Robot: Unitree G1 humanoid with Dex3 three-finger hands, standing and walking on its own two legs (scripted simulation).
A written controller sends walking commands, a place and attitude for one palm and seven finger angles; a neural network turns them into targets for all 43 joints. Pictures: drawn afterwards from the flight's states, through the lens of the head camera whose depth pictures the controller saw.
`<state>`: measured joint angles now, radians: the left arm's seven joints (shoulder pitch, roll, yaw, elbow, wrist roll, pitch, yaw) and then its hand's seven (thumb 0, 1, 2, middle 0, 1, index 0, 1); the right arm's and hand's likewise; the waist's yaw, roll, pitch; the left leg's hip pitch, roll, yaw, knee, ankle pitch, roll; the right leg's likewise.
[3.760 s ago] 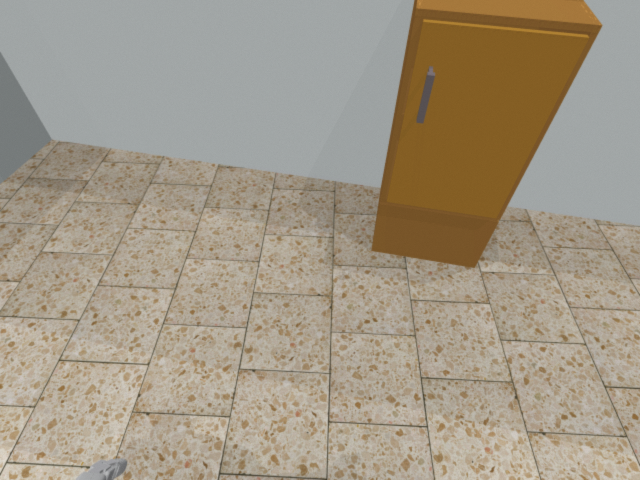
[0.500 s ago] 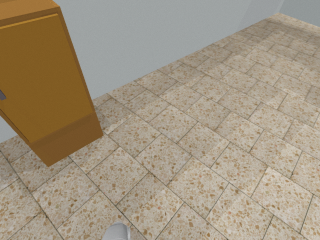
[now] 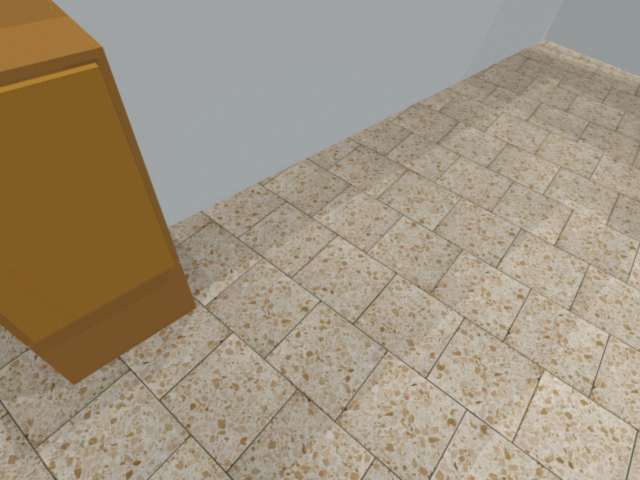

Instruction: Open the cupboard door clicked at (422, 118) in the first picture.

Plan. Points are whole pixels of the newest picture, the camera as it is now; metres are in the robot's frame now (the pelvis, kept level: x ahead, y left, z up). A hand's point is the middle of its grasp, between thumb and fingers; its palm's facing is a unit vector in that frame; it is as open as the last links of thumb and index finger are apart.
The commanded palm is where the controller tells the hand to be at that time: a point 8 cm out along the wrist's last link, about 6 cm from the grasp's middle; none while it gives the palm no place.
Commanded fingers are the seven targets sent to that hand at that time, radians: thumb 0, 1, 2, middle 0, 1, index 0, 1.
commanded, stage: turn to face it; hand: left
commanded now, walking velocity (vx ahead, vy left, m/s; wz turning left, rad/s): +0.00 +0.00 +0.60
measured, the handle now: out of the picture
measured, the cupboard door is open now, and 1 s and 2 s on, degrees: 0 0 0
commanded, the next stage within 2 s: take the last steps up to it in 1.16 s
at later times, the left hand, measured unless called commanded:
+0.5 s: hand out of the picture +0.01 +0.20 -0.18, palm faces +0.35 -0.91 -0.25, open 7.3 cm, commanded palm none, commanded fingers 0.00 0.90 0.90 -0.20 -0.30 -0.20 -0.30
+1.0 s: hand out of the picture +0.01 +0.24 -0.16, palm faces +0.52 -0.81 -0.25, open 7.4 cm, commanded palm none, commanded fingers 0.00 0.90 0.90 -0.20 -0.30 -0.20 -0.30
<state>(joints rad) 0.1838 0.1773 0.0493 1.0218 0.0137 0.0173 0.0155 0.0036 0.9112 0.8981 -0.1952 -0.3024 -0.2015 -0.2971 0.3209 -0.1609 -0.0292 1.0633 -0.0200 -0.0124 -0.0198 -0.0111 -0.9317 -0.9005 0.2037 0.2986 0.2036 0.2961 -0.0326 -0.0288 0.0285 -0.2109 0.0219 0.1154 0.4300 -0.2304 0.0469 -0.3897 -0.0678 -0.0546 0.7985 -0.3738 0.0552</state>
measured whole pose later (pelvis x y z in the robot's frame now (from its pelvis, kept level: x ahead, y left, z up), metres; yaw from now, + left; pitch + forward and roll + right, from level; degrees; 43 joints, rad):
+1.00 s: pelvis +0.03 +0.01 -0.01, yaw +32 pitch +0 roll -1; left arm 0.15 0.22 0.06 0.91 0.01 0.05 0.02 0.00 0.91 0.90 -0.20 -0.30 -0.20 -0.30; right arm 0.20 -0.19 -0.05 0.93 -0.02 0.04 0.01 0.00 -0.90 -0.90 0.21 0.30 0.21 0.30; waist -0.03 0.01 0.07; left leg -0.29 -0.05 -0.01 0.48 -0.20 0.06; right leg -0.37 -0.05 -0.02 0.81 -0.43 0.08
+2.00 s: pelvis +0.13 +0.09 -0.03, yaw +40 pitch -1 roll +0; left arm 0.13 0.17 0.06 1.03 0.02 -0.05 -0.02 0.00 0.91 0.90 -0.20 -0.30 -0.20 -0.30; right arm 0.46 -0.12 -0.03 1.18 -0.02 -0.03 -0.02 0.00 -0.90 -0.90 0.20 0.30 0.20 0.30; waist -0.05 0.01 0.09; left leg -0.02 0.07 0.10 0.64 -0.51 -0.01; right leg -0.40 -0.05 -0.14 0.61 -0.15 -0.04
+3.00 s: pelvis +0.22 +0.08 -0.01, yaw +41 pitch +0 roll -1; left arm 0.22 0.15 0.02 1.06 0.01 0.00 0.03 0.01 0.93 0.90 -0.20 -0.30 -0.21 -0.30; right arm 0.24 -0.18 -0.03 1.10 -0.01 0.03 -0.03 0.00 -0.91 -0.90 0.20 0.30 0.20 0.30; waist -0.01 0.03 0.03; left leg -0.16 0.05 0.02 0.48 -0.31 -0.02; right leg -0.26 0.03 -0.11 0.49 -0.24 -0.06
